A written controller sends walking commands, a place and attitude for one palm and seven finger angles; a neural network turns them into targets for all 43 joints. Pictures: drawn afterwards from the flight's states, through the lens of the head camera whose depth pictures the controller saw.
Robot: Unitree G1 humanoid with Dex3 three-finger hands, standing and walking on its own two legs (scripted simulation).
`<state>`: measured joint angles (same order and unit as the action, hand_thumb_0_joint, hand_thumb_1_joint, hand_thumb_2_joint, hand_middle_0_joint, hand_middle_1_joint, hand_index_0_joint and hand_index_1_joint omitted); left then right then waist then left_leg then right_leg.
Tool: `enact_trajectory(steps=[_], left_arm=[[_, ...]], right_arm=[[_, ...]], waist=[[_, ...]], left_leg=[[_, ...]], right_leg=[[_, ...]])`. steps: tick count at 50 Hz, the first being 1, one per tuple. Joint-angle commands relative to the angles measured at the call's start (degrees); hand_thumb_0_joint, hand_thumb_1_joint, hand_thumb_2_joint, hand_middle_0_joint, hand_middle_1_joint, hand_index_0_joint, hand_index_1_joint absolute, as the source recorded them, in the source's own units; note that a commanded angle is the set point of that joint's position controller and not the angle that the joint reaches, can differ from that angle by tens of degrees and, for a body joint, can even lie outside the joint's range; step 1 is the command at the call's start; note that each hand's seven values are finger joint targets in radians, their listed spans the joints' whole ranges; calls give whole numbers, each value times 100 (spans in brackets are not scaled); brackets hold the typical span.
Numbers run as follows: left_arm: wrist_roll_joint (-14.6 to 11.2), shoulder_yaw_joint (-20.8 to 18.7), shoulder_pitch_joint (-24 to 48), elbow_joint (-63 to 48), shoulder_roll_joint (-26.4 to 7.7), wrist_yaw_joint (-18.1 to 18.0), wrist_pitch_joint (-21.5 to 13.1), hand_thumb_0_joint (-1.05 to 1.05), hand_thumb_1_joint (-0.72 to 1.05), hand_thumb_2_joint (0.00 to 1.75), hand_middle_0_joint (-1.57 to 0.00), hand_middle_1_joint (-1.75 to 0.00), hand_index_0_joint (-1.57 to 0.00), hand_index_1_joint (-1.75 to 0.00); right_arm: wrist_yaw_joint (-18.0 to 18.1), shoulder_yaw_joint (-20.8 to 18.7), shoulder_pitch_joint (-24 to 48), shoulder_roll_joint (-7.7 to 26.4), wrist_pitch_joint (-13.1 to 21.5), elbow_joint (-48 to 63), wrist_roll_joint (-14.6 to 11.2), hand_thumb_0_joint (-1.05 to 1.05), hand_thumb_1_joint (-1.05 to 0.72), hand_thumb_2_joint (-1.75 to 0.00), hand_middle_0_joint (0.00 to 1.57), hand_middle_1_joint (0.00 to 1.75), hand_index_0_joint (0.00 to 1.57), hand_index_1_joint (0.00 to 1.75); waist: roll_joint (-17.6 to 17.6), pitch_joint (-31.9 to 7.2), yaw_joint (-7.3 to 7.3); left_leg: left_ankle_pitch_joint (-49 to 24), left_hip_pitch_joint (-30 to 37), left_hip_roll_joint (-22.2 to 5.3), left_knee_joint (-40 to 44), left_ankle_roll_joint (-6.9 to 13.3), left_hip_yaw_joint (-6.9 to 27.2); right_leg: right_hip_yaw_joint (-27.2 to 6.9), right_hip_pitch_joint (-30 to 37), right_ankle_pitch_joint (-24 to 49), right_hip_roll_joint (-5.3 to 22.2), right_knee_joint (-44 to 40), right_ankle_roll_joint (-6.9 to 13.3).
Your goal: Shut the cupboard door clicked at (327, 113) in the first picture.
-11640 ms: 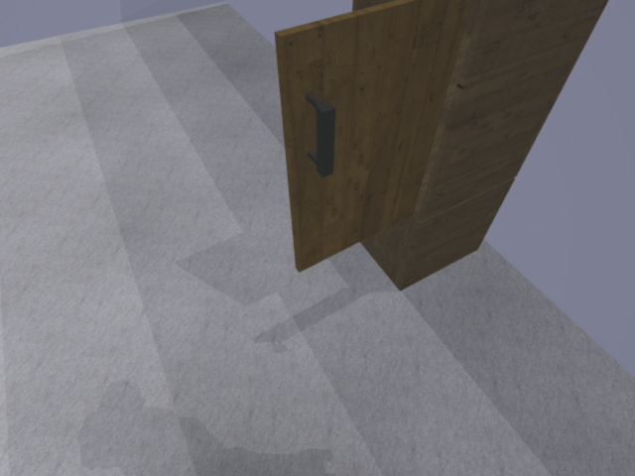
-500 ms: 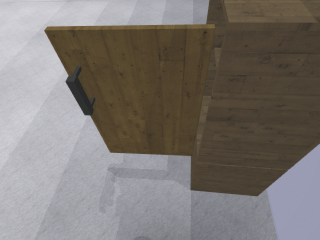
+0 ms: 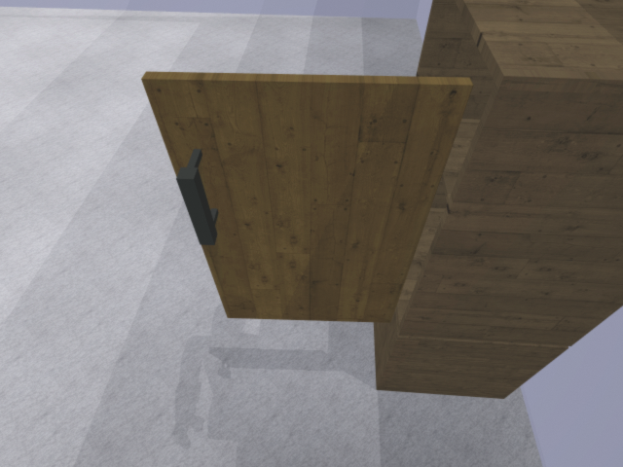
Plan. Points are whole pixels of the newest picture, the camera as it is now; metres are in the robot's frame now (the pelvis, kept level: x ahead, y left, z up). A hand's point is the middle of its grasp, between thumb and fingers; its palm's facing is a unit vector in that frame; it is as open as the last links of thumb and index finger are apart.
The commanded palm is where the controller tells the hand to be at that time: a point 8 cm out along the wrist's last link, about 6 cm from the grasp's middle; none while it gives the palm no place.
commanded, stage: come to a stop and stand still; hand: left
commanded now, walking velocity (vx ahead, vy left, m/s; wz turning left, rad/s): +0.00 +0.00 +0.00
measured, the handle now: (202, 198) +0.45 +0.19 +0.09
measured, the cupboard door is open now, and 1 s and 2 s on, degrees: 92 92 92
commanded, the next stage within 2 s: look again from close up in 0.32 s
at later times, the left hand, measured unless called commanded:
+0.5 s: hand out of the picture +0.03 +0.19 -0.17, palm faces -0.01 -0.98 -0.21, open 7.4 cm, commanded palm none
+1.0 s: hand out of the picture +0.03 +0.15 -0.17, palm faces +0.02 -0.98 -0.22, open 7.4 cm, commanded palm +0.11 +0.20 -0.06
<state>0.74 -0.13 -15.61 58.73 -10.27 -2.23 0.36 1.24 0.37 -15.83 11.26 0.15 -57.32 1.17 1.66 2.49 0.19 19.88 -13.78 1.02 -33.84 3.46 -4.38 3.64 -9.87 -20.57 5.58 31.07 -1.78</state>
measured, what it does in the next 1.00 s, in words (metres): stands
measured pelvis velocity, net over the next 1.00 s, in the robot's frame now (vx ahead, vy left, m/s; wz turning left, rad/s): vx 0.02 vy -0.03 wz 0.00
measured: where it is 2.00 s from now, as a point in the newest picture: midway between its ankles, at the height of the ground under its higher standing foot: outside the picture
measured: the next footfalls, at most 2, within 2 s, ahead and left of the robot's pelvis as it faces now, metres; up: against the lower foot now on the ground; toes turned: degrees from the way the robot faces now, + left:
none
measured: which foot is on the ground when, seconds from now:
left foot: down 0.00-1.00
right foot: down 0.00-1.00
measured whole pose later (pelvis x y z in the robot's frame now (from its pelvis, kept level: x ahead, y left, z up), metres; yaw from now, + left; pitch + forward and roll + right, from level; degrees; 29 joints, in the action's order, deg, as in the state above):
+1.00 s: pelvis +0.02 -0.03 +0.01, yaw +0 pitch +0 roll +1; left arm 0.6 0.3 -14.7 62.2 -10.2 -2.2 0.0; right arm 1.5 0.8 -11.4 10.4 0.5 -63.0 0.7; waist -0.8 3.3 0.6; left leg 17.5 -9.1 0.4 -26.3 1.0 -3.8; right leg 4.3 -6.4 -20.0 4.7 26.4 -2.4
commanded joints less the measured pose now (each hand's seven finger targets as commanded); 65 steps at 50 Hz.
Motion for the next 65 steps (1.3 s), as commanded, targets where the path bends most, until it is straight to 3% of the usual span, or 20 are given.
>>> enact_trajectory(steps=[1, 6, 16, 47, 49, 50, 51, 52, 53, 54, 55, 56, 57, 58, 59, 60, 62, 63, 64, 65], left_arm=[[8, -79, -289, -222, -553, -8, -42, 0, 90, 90, -20, -30, -20, -30], [-1, -80, -257, -171, -640, 1, -33, 0, 90, 90, -20, -30, -20, -30], [-9, -66, -256, -41, -722, -22, -19, 0, 90, 90, -20, -30, -20, -30], [7, -73, -302, 178, -729, -23, -107, 0, 90, 90, -20, -30, -20, -30], [10, -75, -324, 192, -739, -24, -120, 0, 90, 90, -20, -30, -20, -30], [88, -68, -665, 300, -692, -241, -264, 0, 90, 90, -20, -30, -20, -30], [-457, -2628, 4600, -9258, -4302, -514, -1882, 0, 90, 90, -20, -30, -20, -30], [-727, -254, -395, -6585, -1092, -593, -1299, 0, 90, 90, -22, -32, -22, -32], [-889, -249, -210, -6802, -835, -838, -1015, 0, 90, 90, -24, -34, -24, -34], [-843, 344, -1364, -5626, 538, -668, -360, 0, 90, 90, -25, -36, -25, -36], [-921, -8, 73, -6805, -55, -546, -570, 0, 90, 90, -27, -38, -27, -38], [-924, -397, -139, -6706, -368, -390, -777, 0, 90, 90, -29, -40, -29, -40], [-906, -650, -238, -6210, -556, -218, -1002, 0, 90, 90, -31, -42, -31, -42], [-934, -1148, -959, -5390, -735, -12, -1224, 0, 90, 90, -33, -44, -33, -44], [-1137, -1107, -1523, -4713, -411, 318, -1575, 0, 90, 90, -35, -46, -35, -46], [-1311, -1250, -2078, -4250, -248, 738, -1980, 0, 90, 90, -36, -48, -36, -48], [-1538, -1832, -2503, -4156, -504, 1712, -2794, 0, 90, 90, -40, -52, -40, -52], [-1684, -1889, -2696, -3984, -632, 2209, -3071, 0, 90, 90, -42, -54, -42, -54], [-1895, -1970, -2358, -4128, -805, 2644, -3346, 0, 90, 90, -44, -56, -44, -56], [-2029, -2309, -2007, -4406, -1222, 2930, -3414, 0, 90, 90, -46, -58, -46, -58]], right_arm=[[13, -71, -173, 692, 147, 254, -4, 0, -90, -90, 20, 30, 20, 30], [20, -47, -160, 687, 154, 156, -14, 0, -90, -90, 20, 30, 20, 30], [44, -35, -105, 673, 157, -76, -34, 0, -90, -90, 20, 30, 20, 30], [49, -47, 172, 511, 118, -355, -56, 0, -90, -90, 20, 30, 20, 30], [52, -45, 173, 493, 115, -393, -60, 0, -90, -90, 20, 30, 20, 30], [20, -169, 336, 709, 161, -38, -117, 0, -90, -90, 20, 30, 20, 30], [538, -293, -513, 1782, 1349, 1097, -280, 0, -90, -90, 20, 30, 20, 30], [735, 120, -137, 1104, 1916, 1291, -684, 0, -90, -90, 20, 30, 20, 30], [673, 11, 78, 996, 2025, 963, -604, 0, -90, -90, 20, 30, 20, 30], [408, -189, 127, 664, 2021, 975, -495, 0, -90, -90, 20, 30, 20, 30], [200, -407, 145, 877, 2049, 1484, -427, 0, -90, -90, 20, 30, 20, 30], [162, -516, 270, 913, 2134, 1771, -336, 0, -90, -90, 20, 30, 20, 30], [157, -452, 350, 936, 2164, 1888, -292, 0, -90, -90, 20, 30, 20, 30], [115, -468, 309, 896, 2128, 1992, -242, 0, -90, -90, 20, 30, 20, 30], [83, -434, 476, 819, 2082, 2142, -230, 0, -90, -90, 20, 30, 20, 30], [51, -460, 570, 837, 2006, 2210, -194, 0, -90, -90, 20, 30, 20, 30], [-34, -537, 634, 944, 1887, 2445, -170, 0, -90, -90, 20, 30, 20, 30], [-77, -567, 677, 947, 1869, 2598, -229, 0, -90, -90, 20, 30, 20, 30], [-67, -562, 743, 948, 1888, 2685, -256, 0, -90, -90, 20, 30, 20, 30], [-40, -576, 784, 995, 1873, 2854, -260, 0, -90, -90, 20, 30, 20, 30]], waist=[[89, 5, 57], [-179, -113, 60], [-13, -208, 41], [-266, -237, 33], [-309, -203, 45], [-529, -120, 72], [532, -2353, -852], [2502, -2548, -275], [2132, -2305, -133], [1220, -1357, -245], [610, -824, -261], [477, -701, -177], [-142, -307, -213], [-533, -80, -104], [-1883, 339, -71], [-2666, 401, 18], [-2933, -823, 326], [-2746, -1168, 439], [-2334, -1446, 453], [-1488, -1612, 475]], left_leg=[[-1868, -9, -821, 1273, 85, 1098], [-2021, 127, -753, 1288, 53, 1035], [-2868, 528, -681, 1127, -33, 764], [-2506, 606, -591, 1007, -133, 487], [-2519, 574, -595, 993, -145, 456], [-3546, 348, -699, -142, -299, 436], [-4422, 2641, -506, -392, -263, 656], [-5252, 3287, -708, 167, -339, 1206], [-5173, 2203, -602, 450, -504, 1192], [-4564, 1205, -625, 1197, -322, 1008], [-3891, 756, -537, 723, -372, 775], [-2803, 33, -376, 164, -402, 683], [-1771, -715, -148, -143, -413, 635], [-1180, -1218, 19, -284, -415, 587], [-810, -1835, 21, -623, -397, 625], [-699, -2349, 35, -909, -415, 607], [-1215, -2745, 184, -1551, -467, 454], [-1051, -2856, 222, -1847, -508, 413], [-584, -2836, 269, -2095, -544, 365], [-437, -2849, 299, -2177, -520, 297]], right_leg=[[-49, -86, 403, -94, -150, 303], [-144, 28, 675, 4, -278, 306], [-142, 112, 1285, 123, -332, 246], [-226, 333, 2323, 260, -668, 269], [-219, 377, 2498, 273, -691, 281], [-620, 7, 4253, 334, -600, 128], [349, -426, 3984, -421, 1438, 217], [352, -1500, 740, -659, 2690, 205], [160, -1073, 46, -580, 2900, 321], [207, -1645, -234, -545, 2119, 249], [166, -1568, 279, -459, 1241, 258], [187, -1408, 751, -418, 632, 294], [80, -1406, 1171, -374, 243, 305], [-121, -1427, 791, -300, -4, 316], [-463, -1745, 806, -172, 7, 155], [-577, -1843, 1602, -125, 330, 6], [-428, -1186, 4991, -136, 1590, -116], [-683, -963, 5496, 3, 1795, -152], [-1061, -1149, 4721, 108, 1631, -179], [-1283, -1362, 3723, 137, 1532, -109]])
